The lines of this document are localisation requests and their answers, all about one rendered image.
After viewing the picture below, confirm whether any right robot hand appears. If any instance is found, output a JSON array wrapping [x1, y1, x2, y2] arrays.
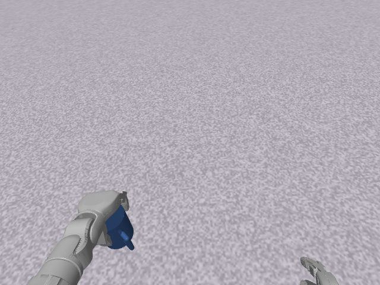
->
[[300, 256, 339, 285]]

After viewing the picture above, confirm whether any mug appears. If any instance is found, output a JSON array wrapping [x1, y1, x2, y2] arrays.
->
[[105, 205, 134, 250]]

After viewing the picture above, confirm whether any left robot hand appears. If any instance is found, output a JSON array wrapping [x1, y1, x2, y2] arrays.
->
[[78, 190, 129, 246]]

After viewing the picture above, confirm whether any left robot arm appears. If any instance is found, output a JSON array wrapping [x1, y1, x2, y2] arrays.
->
[[26, 210, 105, 285]]

